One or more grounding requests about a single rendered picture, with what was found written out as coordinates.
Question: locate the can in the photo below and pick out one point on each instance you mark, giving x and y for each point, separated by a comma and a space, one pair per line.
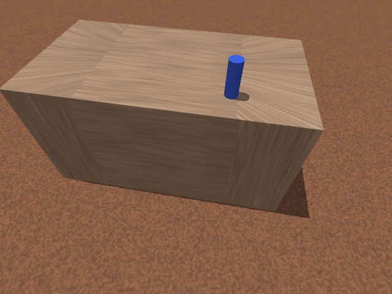
233, 78

